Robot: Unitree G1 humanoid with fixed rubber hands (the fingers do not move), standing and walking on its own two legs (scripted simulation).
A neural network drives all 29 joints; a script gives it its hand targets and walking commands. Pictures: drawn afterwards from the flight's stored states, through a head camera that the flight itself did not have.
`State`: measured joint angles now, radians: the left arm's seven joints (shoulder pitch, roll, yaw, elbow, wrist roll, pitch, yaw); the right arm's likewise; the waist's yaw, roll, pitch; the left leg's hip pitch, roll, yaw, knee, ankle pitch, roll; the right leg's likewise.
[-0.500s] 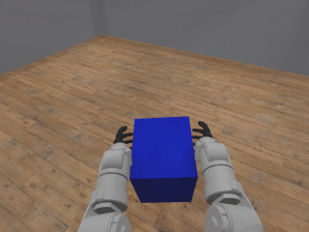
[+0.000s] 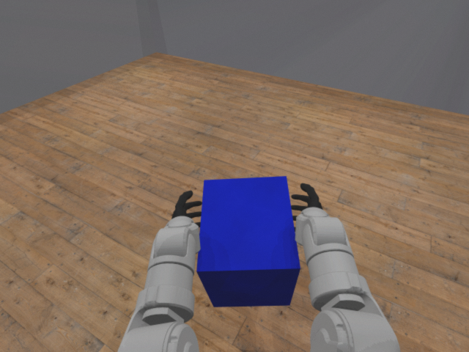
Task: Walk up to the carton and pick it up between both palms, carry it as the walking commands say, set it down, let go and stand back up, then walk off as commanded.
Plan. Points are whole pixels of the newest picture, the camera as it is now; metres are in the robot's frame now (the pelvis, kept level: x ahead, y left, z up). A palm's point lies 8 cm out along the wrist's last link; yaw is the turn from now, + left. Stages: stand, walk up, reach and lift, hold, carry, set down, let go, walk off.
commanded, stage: hold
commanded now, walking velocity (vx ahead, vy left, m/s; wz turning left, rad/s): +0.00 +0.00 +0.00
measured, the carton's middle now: (248, 244) +0.33 -0.01 -0.01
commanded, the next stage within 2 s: carry in 0.20 s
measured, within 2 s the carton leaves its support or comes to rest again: neither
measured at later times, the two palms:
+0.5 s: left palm (200, 203) +0.34 +0.08 +0.10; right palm (331, 199) +0.35 -0.16 +0.11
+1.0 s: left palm (219, 213) +0.30 +0.05 +0.12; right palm (361, 216) +0.30 -0.19 +0.12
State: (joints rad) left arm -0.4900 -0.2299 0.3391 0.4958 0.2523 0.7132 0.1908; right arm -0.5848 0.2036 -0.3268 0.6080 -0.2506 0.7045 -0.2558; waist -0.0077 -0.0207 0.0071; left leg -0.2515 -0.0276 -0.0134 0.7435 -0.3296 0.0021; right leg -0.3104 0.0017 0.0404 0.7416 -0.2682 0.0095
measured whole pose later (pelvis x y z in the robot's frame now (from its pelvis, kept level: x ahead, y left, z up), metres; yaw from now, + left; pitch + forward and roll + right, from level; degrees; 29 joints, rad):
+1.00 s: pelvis -0.01 -0.06 +0.00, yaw -3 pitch +1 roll +2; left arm -0.44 -0.21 0.20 -0.18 0.10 1.23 0.26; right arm -0.52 0.24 -0.12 -0.07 -0.15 1.20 -0.34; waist -0.01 0.00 -0.01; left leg -0.45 0.07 -0.01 0.87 -0.45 -0.06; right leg -0.51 0.07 0.02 0.72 -0.22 -0.08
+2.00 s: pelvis -0.13 -0.14 +0.01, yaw -8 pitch +0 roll +3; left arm -0.44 -0.21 0.20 -0.16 0.09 1.22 0.28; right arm -0.48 0.23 -0.12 -0.10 -0.13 1.19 -0.32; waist 0.00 -0.03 -0.05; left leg -0.30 0.09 0.08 0.65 -0.37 -0.08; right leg -0.47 0.05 -0.05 0.60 -0.13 -0.06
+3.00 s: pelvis -0.21 -0.27 +0.02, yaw -12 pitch +2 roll +2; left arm -0.45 -0.22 0.20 -0.17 0.09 1.22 0.28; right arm -0.47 0.23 -0.10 -0.10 -0.13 1.19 -0.34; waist 0.00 -0.01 -0.02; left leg -0.32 0.11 0.09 0.71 -0.51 -0.05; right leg -0.43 0.10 -0.08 0.57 -0.19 -0.02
